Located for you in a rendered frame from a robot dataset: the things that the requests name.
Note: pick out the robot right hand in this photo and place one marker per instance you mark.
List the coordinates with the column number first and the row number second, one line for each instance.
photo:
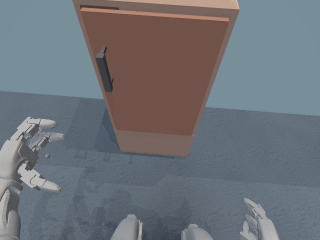
column 263, row 228

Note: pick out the handle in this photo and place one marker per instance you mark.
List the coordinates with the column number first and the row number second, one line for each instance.
column 104, row 71

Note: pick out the cupboard door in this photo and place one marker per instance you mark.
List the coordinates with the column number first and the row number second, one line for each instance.
column 161, row 64

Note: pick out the right robot shin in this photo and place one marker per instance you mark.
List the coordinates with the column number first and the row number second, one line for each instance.
column 192, row 225

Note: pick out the robot left hand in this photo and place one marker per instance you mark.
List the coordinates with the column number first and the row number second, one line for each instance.
column 15, row 152

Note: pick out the right robot thigh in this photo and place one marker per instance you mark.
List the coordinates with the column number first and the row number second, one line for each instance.
column 195, row 233

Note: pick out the robot left forearm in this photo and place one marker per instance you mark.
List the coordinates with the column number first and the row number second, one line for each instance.
column 10, row 222

